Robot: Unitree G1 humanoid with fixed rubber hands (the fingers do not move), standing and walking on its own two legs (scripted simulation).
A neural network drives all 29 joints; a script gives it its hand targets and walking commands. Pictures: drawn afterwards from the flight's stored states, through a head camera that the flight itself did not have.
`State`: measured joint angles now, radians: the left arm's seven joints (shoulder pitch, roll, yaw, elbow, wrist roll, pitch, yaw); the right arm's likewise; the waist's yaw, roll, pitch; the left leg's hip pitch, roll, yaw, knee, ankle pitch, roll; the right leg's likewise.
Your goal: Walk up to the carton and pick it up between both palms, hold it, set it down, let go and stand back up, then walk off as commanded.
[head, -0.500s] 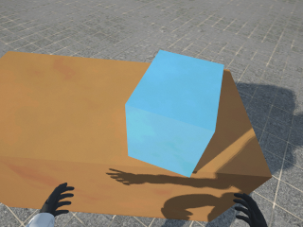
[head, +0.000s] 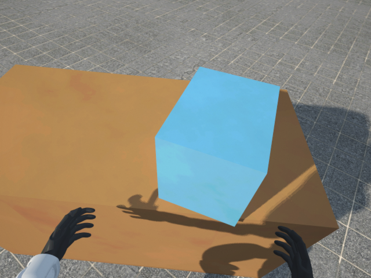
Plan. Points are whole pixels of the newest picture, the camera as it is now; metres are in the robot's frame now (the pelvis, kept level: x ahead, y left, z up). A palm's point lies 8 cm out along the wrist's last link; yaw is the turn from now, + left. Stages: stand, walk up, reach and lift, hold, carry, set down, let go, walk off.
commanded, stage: reach and lift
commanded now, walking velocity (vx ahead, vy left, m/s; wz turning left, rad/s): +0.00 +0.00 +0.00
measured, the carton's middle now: (216, 144) +0.45 -0.04 +0.02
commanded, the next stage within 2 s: none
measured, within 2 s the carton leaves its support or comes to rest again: neither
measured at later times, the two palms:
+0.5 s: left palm (62, 230) +0.21 +0.27 +0.01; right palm (289, 256) +0.19 -0.17 +0.01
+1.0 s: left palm (83, 184) +0.29 +0.25 +0.05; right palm (290, 215) +0.25 -0.17 +0.06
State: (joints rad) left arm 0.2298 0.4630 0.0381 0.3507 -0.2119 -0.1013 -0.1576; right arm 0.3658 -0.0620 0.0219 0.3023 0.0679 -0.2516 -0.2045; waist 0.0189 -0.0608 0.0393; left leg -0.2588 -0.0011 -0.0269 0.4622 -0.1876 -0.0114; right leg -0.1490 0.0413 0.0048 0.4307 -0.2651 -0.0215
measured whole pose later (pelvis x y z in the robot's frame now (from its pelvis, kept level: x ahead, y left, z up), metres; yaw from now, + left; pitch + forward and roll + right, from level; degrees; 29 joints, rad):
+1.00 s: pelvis +0.01 +0.00 +0.00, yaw +0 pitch +0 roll +0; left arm -0.03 0.49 0.01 0.18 -0.31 0.13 -0.17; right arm 0.16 -0.02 0.07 -0.05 0.15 0.08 -0.33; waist -0.01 -0.06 0.03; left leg -0.25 0.00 -0.03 0.46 -0.20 -0.01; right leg -0.14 0.04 0.01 0.42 -0.28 -0.02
